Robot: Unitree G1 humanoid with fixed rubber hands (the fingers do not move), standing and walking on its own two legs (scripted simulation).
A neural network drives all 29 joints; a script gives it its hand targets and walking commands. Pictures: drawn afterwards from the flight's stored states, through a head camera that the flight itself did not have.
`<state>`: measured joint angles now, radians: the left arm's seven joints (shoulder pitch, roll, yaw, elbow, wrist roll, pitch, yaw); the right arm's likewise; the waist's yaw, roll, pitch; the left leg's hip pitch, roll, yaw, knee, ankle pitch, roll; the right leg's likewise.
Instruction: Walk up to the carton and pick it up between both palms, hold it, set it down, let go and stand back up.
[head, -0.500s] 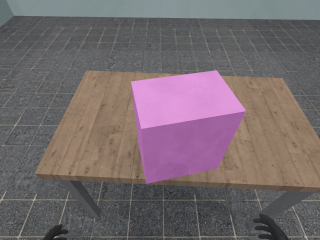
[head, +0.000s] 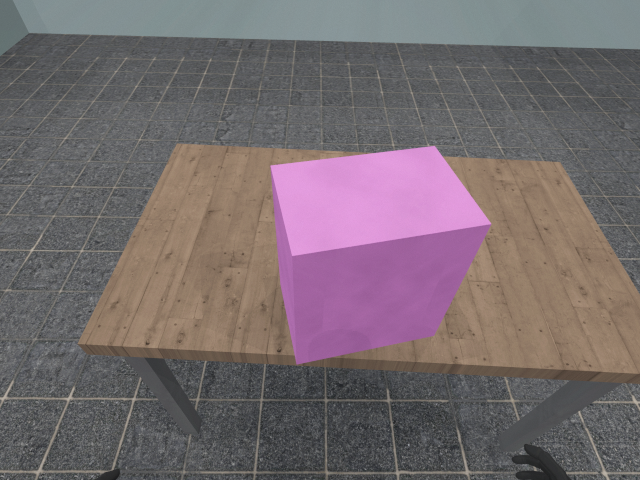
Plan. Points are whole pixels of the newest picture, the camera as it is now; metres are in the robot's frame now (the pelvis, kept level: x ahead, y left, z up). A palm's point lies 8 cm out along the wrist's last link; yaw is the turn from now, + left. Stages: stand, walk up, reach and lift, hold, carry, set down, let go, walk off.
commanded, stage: stand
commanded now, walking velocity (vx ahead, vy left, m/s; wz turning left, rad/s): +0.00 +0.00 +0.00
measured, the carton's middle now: (362, 260) +0.43 -0.06 +0.00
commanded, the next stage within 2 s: walk up in 0.48 s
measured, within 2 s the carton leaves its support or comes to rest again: neither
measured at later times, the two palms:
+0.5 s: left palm out of the picture +0.09 +0.30 -0.10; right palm out of the picture +0.10 -0.31 -0.09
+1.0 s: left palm out of the picture +0.10 +0.24 -0.11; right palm out of the picture +0.06 -0.42 -0.07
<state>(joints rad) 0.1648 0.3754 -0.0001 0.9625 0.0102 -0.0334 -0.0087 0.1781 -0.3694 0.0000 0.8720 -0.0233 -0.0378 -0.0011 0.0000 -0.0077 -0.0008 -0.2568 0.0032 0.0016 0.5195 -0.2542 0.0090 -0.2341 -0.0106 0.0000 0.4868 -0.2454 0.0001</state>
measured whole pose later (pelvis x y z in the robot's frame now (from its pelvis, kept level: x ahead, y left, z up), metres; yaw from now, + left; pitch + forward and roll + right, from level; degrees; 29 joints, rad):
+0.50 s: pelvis +0.01 -0.01 +0.01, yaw +0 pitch -1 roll +0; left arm 0.15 0.38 0.00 1.04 0.01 -0.03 0.00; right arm 0.17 -0.37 0.00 0.97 -0.02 -0.04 0.00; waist 0.00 -0.01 0.00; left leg -0.19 0.00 0.00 0.42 -0.22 0.00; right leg -0.18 -0.01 0.00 0.42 -0.22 0.00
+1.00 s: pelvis -0.01 -0.07 +0.00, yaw -2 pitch -3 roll +1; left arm 0.16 0.46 0.00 0.89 0.01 0.07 -0.08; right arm 0.19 -0.47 0.00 0.96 -0.02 -0.04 -0.05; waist 0.00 -0.06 0.04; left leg -0.19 0.10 0.00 0.46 -0.23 0.00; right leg -0.31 -0.03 0.01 0.77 -0.40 0.00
